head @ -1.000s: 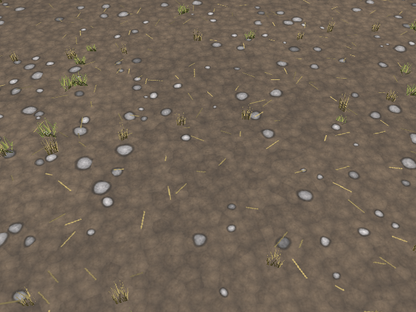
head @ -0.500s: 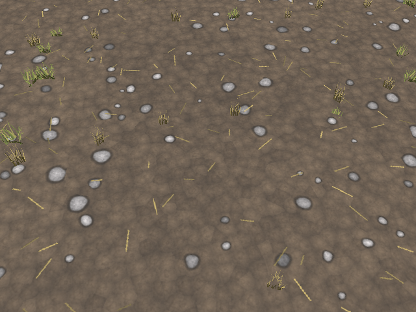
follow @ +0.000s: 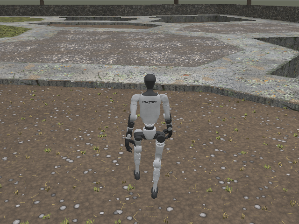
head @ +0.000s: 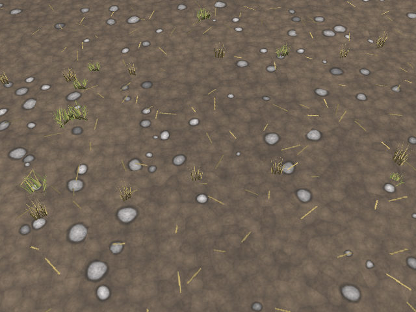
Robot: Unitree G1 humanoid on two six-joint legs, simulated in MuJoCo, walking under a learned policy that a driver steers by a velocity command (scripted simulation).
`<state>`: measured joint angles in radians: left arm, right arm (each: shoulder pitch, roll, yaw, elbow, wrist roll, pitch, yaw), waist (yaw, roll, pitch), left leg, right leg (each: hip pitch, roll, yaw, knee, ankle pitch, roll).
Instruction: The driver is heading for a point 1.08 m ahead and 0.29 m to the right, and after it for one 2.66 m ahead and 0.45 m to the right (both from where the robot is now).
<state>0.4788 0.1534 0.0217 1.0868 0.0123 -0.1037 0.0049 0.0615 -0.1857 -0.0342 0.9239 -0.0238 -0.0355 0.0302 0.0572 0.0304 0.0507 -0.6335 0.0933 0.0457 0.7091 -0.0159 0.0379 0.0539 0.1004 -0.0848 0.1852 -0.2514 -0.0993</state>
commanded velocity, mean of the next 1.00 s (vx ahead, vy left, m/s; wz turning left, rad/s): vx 0.42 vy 0.00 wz -0.11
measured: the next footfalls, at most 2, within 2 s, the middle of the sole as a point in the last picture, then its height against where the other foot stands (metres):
left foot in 0.14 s outside the picture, level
right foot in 0.70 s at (254, 283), level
